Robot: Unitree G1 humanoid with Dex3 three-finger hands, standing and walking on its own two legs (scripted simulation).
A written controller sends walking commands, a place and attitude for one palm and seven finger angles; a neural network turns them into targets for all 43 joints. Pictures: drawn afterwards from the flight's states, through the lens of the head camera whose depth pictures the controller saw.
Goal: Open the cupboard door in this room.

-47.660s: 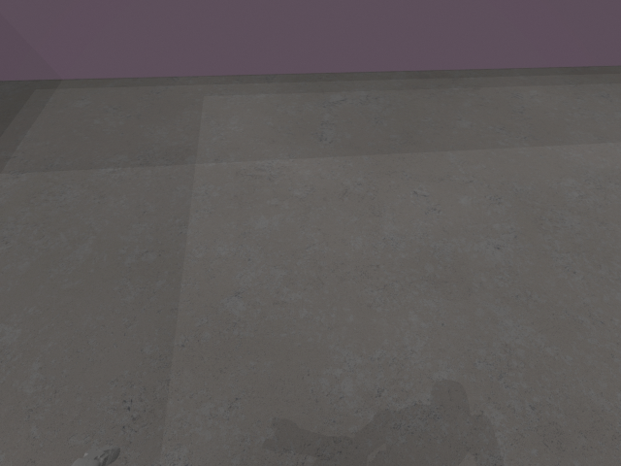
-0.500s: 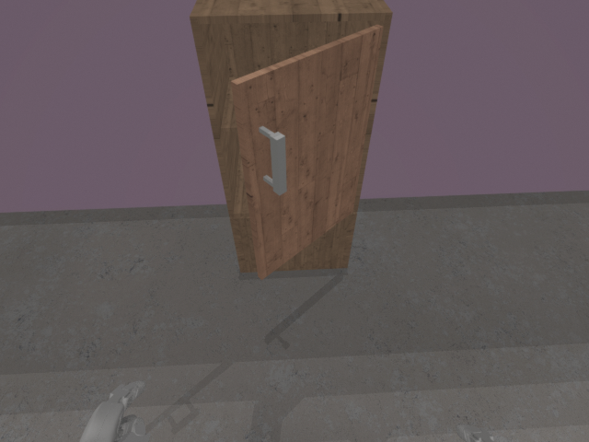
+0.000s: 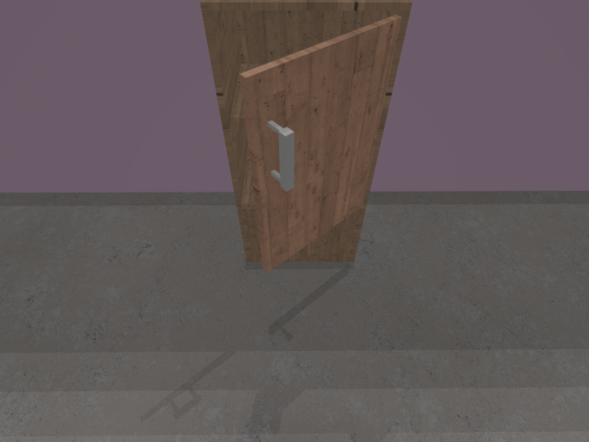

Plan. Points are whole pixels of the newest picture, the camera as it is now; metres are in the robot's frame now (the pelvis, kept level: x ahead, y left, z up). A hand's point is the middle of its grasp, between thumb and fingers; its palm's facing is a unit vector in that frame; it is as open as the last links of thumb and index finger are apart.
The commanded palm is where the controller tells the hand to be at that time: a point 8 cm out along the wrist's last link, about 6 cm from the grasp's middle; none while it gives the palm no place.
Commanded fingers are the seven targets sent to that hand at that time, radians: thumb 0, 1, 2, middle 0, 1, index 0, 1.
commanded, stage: let the arm hang, fingers relaxed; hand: left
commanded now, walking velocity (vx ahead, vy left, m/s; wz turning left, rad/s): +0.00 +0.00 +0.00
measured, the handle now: (280, 156) +0.62 +0.07 +0.02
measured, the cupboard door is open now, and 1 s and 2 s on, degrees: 40 40 40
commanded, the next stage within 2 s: look to check the result in 0.40 s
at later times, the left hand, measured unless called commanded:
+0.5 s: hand out of the picture +0.01 +0.15 -0.18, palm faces +0.03 -0.98 -0.17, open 7.4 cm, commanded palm none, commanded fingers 0.00 0.90 0.90 -0.20 -0.30 -0.20 -0.30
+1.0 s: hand out of the picture +0.03 +0.15 -0.17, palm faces +0.03 -0.98 -0.18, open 7.4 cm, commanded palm none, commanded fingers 0.00 0.90 0.90 -0.20 -0.30 -0.20 -0.30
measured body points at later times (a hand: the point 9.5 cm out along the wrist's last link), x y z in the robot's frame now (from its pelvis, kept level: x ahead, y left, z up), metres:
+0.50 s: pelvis +0.02 -0.01 +0.00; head +0.04 -0.01 +0.45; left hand +0.01 +0.21 -0.16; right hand +0.01 -0.22 -0.16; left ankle +0.08 +0.10 -0.74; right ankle -0.02 -0.12 -0.74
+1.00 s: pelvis +0.04 -0.01 +0.00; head +0.06 -0.01 +0.45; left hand +0.03 +0.21 -0.16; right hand +0.05 -0.24 -0.16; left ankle +0.08 +0.10 -0.74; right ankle -0.02 -0.12 -0.74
